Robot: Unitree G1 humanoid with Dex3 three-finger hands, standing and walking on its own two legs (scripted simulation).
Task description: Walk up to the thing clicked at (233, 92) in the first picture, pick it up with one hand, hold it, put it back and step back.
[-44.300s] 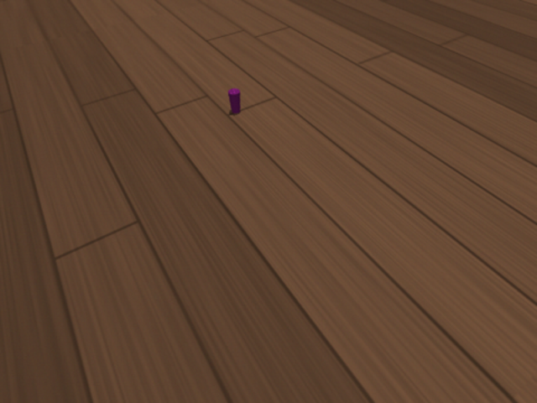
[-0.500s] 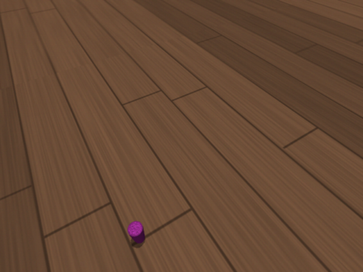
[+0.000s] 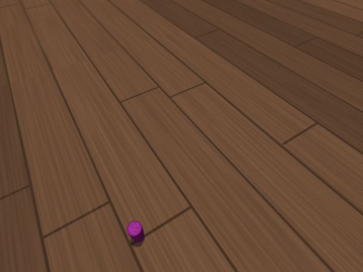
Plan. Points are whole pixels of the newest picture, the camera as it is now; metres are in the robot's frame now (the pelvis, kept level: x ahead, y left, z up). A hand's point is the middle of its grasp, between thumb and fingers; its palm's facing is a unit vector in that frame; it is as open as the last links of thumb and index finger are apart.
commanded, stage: stand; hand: left
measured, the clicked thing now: (136, 232) +0.43 +0.26 -0.71
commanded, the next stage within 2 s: step back in 0.48 s
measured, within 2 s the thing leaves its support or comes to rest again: neither
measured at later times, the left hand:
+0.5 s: hand out of the picture +0.08 +0.24 -0.15, palm faces -0.01 -0.94 -0.35, open 7.4 cm
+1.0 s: hand out of the picture +0.06 +0.30 -0.18, palm faces -0.04 -0.93 -0.35, open 7.4 cm
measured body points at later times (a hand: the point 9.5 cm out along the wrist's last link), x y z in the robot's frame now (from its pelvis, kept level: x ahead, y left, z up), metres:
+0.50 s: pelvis +0.00 -0.01 +0.00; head +0.00 -0.01 +0.45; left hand +0.08 +0.29 -0.13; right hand +0.08 -0.30 -0.14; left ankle +0.01 +0.12 -0.75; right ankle -0.02 -0.13 -0.75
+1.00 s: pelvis -0.08 +0.04 -0.02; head +0.00 +0.06 +0.42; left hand +0.06 +0.35 -0.16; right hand -0.02 -0.27 -0.13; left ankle -0.05 +0.12 -0.75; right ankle -0.11 -0.12 -0.67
